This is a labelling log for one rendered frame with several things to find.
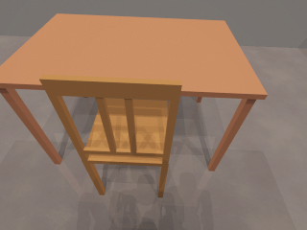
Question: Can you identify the chair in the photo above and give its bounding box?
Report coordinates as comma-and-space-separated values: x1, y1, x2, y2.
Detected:
39, 74, 182, 198

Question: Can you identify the table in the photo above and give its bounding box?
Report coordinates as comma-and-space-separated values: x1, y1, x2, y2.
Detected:
0, 13, 268, 172

